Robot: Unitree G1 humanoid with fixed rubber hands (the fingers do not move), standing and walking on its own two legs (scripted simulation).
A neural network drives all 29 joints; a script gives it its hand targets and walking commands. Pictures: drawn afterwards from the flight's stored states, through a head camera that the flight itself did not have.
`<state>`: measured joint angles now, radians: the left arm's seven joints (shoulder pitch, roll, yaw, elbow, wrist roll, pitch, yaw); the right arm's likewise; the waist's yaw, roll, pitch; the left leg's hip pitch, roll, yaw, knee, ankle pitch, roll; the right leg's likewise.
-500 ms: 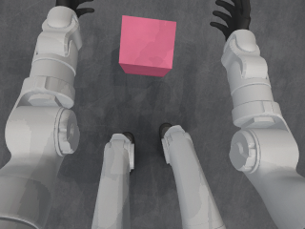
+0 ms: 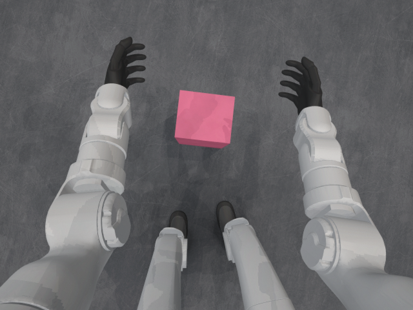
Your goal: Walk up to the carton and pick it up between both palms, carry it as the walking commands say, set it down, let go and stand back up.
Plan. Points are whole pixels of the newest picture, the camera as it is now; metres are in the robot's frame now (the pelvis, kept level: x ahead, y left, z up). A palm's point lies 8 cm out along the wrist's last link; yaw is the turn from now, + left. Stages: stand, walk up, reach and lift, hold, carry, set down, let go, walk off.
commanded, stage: let go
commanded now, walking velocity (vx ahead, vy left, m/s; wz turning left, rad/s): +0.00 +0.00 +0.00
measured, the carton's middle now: (203, 123) +0.49 -0.04 -0.56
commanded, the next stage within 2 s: stand in 1.24 s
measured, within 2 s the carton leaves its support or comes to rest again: neither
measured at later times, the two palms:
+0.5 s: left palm (64, 189) +0.33 +0.19 -0.03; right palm (378, 200) +0.27 -0.25 -0.02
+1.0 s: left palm (0, 291) +0.22 +0.24 +0.02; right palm (381, 241) +0.23 -0.22 +0.02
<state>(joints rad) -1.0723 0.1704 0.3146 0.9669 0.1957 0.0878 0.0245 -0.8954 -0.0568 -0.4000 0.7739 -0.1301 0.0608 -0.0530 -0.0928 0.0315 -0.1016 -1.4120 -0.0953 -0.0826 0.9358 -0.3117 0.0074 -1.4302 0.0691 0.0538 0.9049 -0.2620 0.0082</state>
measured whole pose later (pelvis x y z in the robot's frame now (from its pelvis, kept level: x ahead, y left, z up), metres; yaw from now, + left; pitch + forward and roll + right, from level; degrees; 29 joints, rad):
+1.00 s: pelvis +0.07 +0.01 +0.09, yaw -1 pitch -2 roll -1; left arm 0.24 0.21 0.03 0.41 0.00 0.11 -0.06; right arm 0.22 -0.21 -0.04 0.42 -0.02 0.11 0.08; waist 0.01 0.02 0.10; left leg -0.09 -0.07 -0.09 0.43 -0.29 0.05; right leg -0.12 0.05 0.09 0.42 -0.25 -0.01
